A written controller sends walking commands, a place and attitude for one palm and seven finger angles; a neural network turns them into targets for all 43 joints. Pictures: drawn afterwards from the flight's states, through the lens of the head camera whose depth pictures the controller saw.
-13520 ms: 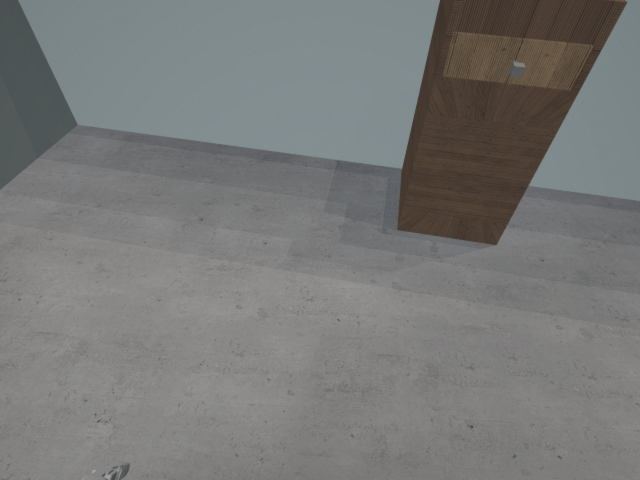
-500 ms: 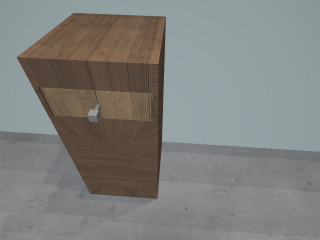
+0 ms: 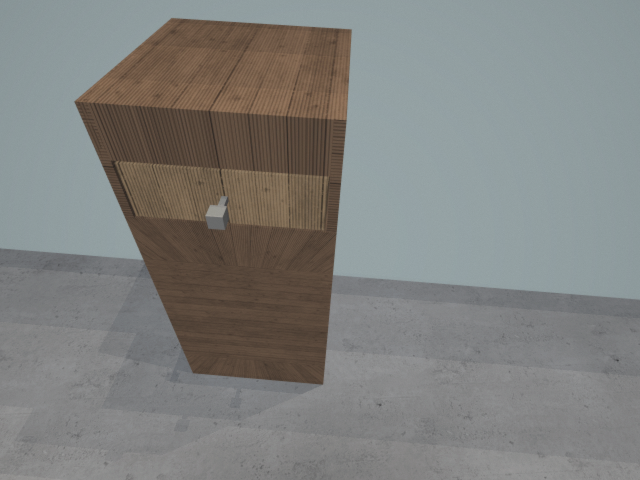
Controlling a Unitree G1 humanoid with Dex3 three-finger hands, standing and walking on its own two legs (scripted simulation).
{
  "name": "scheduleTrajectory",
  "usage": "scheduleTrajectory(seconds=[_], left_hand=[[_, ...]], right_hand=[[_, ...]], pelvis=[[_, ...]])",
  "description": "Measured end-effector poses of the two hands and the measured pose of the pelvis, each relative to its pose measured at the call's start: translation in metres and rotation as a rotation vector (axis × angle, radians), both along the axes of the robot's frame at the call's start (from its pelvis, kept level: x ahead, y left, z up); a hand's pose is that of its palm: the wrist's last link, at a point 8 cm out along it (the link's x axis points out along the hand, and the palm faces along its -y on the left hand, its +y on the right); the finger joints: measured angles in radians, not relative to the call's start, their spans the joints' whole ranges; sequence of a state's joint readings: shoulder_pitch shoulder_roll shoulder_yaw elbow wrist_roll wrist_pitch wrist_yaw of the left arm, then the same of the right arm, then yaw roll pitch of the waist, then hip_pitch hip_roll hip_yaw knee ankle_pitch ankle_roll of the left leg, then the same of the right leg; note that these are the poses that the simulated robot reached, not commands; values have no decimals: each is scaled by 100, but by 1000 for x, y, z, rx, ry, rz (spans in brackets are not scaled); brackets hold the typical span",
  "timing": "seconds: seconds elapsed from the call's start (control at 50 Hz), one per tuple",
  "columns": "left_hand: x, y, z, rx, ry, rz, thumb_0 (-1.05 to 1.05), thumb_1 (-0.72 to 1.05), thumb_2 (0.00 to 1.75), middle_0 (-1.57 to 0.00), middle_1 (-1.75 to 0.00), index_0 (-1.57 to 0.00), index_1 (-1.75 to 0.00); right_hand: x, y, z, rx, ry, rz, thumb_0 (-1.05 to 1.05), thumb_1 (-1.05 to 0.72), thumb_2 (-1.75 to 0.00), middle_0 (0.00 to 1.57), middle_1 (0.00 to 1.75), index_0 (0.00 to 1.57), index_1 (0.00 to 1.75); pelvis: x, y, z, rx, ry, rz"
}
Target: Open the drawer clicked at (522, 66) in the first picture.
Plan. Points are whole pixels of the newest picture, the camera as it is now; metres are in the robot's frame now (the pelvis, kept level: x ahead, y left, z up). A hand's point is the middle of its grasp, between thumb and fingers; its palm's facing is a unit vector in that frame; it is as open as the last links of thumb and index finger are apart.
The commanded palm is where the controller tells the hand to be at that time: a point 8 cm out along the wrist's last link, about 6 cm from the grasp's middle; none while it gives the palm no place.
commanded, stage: come to a stop and stand still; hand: left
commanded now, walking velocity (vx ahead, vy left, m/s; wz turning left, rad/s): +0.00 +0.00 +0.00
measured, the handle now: (220, 211) +0.56 +0.22 +0.00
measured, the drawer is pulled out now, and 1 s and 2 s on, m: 0.00 0.00 0.00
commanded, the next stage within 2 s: look again from close up in 0.36 s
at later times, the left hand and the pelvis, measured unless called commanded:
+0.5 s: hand out of the picture -0.04 +0.16 -0.18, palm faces +0.04 -0.99 -0.14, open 7.4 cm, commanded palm none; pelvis +0.00 +0.02 +0.00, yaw -1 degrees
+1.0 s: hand out of the picture +0.00 +0.17 -0.18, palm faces +0.02 -0.99 -0.14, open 7.4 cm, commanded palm none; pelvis +0.02 +0.02 +0.00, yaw -1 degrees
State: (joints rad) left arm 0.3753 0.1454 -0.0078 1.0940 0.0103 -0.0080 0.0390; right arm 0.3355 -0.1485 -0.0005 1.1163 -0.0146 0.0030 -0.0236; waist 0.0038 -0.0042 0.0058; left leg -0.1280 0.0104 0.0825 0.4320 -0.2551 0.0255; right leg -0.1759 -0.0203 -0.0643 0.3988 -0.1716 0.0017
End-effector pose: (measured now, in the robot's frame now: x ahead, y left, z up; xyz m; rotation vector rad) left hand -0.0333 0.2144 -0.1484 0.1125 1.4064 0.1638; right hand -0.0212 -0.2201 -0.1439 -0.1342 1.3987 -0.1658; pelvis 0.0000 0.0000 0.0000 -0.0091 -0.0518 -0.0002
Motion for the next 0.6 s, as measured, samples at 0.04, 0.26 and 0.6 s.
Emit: scheduleTrajectory(seconds=[0.04,0.26,0.6], left_hand=[[-4,2,-1,-4,9,-1,1,91,89,-20,-30,-20,-30],[-12,6,-3,-25,26,-2,0,91,89,-20,-30,-20,-30],[-6,-3,-4,-46,42,1,0,91,89,-20,-30,-20,-30]], right_hand=[[-13,7,0,6,27,-12,1,-91,-90,20,29,20,30],[-44,37,-3,39,89,-49,1,-91,-90,20,29,20,30],[1,41,-5,41,-4,-38,1,-91,-90,20,29,20,30]], pelvis=[[-2,4,0,1,1,-1],[-6,20,-1,9,13,-4],[4,23,-2,8,26,-18]])
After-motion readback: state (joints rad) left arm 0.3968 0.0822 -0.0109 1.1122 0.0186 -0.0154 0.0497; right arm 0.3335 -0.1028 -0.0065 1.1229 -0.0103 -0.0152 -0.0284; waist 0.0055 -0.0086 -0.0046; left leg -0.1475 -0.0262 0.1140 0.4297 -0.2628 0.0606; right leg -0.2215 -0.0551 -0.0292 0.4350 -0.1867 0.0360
